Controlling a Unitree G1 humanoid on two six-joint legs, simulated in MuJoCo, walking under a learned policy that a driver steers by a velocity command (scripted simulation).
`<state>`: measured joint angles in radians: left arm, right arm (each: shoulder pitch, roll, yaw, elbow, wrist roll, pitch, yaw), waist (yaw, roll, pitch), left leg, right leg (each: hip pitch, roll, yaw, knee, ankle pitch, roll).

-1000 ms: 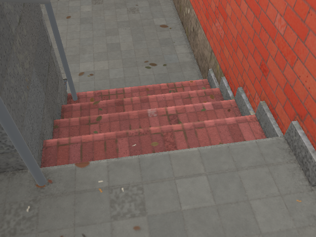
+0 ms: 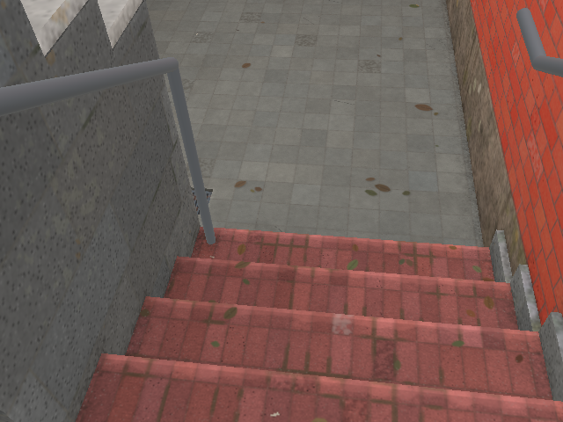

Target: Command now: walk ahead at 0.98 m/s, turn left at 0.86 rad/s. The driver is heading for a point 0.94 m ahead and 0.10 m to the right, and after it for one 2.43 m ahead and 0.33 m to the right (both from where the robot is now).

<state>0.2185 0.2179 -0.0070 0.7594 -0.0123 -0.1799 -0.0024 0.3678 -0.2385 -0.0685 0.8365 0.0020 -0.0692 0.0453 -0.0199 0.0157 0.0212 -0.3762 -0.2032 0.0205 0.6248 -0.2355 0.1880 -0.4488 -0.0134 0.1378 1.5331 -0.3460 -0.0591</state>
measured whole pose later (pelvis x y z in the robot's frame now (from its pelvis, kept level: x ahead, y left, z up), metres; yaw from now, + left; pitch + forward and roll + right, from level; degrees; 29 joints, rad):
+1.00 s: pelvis +0.73 -0.12 -0.25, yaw -21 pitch +0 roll +5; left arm 0.11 0.28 0.05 0.63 -0.03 -0.04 -0.06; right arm 0.59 -0.22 -0.05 0.98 0.02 -0.07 -0.03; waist -0.13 -0.08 0.00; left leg -0.04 0.05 0.10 1.02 -0.91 -0.07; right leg -0.67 -0.10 0.10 0.71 0.39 -0.07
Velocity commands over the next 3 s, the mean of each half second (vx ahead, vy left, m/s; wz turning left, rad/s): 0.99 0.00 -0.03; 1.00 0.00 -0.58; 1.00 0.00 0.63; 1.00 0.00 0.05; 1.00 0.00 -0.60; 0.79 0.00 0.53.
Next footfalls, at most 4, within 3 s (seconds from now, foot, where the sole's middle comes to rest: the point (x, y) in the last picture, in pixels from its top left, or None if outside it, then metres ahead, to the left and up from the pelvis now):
0.22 right None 0.32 -0.17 -0.75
0.58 left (268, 413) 0.60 0.10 -0.91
1.04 right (403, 351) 0.84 -0.32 -1.08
1.44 left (341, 297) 1.15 -0.16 -1.24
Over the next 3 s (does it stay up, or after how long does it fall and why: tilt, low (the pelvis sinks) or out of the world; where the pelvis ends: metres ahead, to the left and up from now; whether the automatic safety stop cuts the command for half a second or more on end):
stays up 2.35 -0.37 -0.82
